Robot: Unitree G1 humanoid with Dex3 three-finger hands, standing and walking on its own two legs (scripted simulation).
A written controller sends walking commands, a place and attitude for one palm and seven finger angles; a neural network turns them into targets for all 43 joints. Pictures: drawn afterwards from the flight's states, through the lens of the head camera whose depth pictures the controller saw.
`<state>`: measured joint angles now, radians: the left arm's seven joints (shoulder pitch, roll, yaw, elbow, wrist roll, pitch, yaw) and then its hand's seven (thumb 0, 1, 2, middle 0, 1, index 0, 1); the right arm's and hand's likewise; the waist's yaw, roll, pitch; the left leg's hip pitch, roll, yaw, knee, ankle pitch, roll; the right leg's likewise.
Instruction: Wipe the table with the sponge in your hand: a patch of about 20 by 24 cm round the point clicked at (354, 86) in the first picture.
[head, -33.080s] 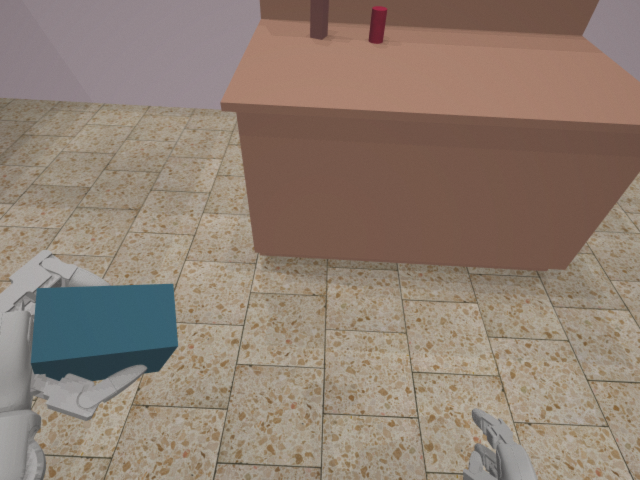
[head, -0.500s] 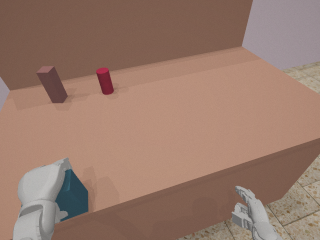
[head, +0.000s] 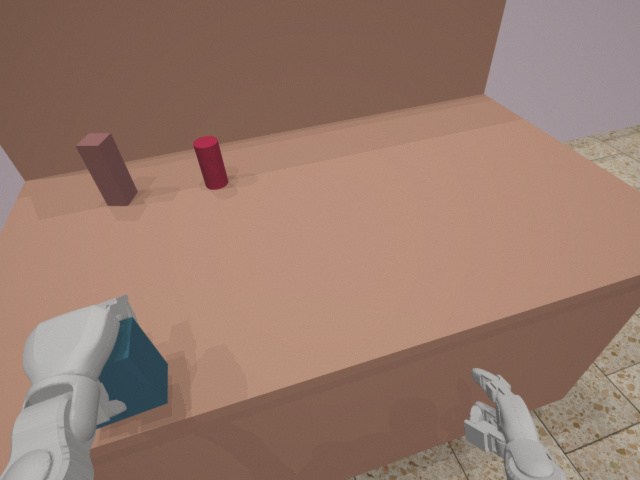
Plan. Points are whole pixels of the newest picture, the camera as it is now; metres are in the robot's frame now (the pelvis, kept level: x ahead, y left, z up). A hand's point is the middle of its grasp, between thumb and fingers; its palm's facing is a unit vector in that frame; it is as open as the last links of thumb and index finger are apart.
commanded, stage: lift the sponge slowly off the table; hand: left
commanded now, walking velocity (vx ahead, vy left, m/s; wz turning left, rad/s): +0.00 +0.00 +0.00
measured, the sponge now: (114, 382) +0.19 +0.30 +0.03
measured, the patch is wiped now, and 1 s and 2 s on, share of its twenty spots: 1.00 1.00 1.00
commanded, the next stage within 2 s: bring the sponge back beside the body in 1.14 s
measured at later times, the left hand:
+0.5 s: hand (80, 356) +0.18 +0.31 +0.11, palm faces +0.08 -0.10 -0.99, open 10.3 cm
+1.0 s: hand (78, 330) +0.20 +0.31 +0.14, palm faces +0.11 -0.09 -0.99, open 10.3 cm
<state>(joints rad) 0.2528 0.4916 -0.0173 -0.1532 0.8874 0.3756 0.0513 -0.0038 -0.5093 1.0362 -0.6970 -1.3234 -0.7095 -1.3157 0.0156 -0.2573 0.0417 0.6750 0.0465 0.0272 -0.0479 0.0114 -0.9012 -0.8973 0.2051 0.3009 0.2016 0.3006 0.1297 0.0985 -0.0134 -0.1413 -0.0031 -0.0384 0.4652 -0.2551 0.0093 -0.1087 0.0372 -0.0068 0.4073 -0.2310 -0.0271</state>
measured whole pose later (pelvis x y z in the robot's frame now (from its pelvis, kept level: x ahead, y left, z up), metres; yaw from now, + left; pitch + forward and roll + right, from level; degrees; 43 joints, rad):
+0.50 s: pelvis -0.01 +0.00 +0.00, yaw +0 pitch -5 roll -1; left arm 0.23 0.54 0.01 -0.24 0.86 0.39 -0.02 0.00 -0.51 1.04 -0.71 -1.31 -0.72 -1.31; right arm 0.01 -0.26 0.05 0.67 0.05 0.02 -0.05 0.01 -0.90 -0.90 0.21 0.30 0.20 0.30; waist 0.14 0.11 -0.01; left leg -0.13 -0.01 -0.04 0.46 -0.23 0.01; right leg -0.10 0.03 -0.01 0.40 -0.21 -0.02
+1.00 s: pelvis -0.02 +0.00 +0.00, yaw +0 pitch -5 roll -1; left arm 0.10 0.58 0.00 -0.24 0.84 0.44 -0.08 0.00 -0.51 1.04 -0.71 -1.31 -0.72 -1.30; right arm -0.01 -0.27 0.07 0.67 0.06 0.01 -0.06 0.01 -0.90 -0.90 0.21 0.30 0.20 0.30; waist 0.14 0.11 -0.01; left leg -0.15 -0.01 -0.04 0.45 -0.21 0.01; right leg -0.12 0.03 -0.01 0.41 -0.20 -0.02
